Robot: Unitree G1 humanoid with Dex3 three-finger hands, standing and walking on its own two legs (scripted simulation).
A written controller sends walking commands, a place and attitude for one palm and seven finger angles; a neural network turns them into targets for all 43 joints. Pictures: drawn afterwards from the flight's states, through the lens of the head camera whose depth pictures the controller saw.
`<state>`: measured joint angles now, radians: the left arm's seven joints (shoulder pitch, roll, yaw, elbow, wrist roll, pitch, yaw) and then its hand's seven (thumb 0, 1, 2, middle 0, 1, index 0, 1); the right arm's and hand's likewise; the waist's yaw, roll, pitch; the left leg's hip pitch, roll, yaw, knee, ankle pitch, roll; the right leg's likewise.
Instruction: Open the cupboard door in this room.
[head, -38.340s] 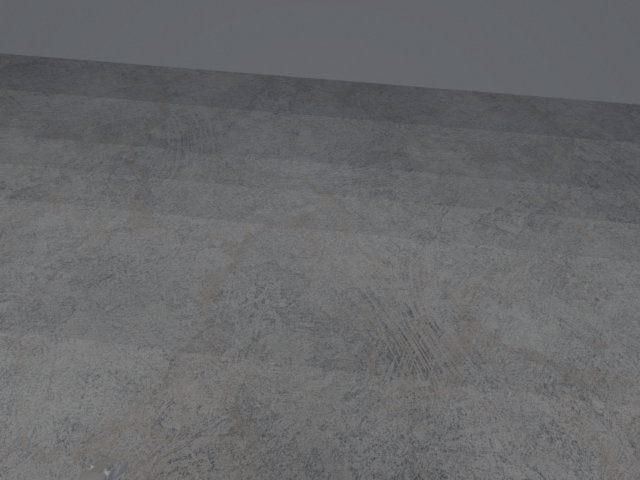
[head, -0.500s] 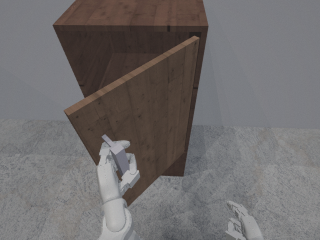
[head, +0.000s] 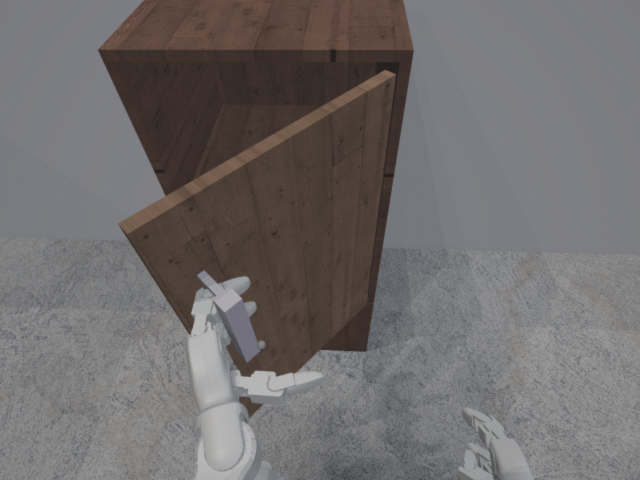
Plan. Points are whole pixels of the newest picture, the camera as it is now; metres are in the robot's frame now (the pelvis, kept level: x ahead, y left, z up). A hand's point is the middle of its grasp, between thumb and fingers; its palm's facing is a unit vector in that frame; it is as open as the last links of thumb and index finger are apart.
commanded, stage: open thumb and fingers to let go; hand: left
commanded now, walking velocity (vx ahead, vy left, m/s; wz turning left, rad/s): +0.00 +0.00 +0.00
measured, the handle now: (228, 316) +0.30 +0.13 +0.05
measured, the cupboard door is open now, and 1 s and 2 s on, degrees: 48 50 49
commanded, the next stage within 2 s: slide the hand sideways off the handle in 0.20 s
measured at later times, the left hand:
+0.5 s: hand (253, 374) +0.24 +0.09 +0.05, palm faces -0.14 -0.99 -0.02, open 16.0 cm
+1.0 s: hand (226, 395) +0.21 +0.11 +0.05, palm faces -0.08 -1.00 +0.02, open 16.0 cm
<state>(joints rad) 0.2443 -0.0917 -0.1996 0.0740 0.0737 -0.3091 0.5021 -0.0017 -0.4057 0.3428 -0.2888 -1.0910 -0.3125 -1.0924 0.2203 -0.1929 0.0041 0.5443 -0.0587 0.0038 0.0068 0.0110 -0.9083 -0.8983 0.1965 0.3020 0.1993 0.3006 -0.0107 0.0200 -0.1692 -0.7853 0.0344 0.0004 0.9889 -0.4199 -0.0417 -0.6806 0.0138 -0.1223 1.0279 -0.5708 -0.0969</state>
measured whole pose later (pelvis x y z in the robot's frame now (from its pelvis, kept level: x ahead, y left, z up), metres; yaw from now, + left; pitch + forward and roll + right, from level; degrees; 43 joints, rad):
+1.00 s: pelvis -0.01 +0.04 -0.01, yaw -2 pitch +13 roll -1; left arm 0.44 0.09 -0.21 -0.13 -0.04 -0.36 0.08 -0.01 -0.50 0.30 -0.20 -0.32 -0.21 -0.34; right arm 0.26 -0.20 0.03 0.40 -0.01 0.00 0.02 0.01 -0.91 -0.90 0.20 0.30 0.20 0.30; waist -0.02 0.03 -0.14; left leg -0.84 0.04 0.04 1.08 -0.46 0.02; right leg -0.73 0.01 -0.08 1.07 -0.57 -0.05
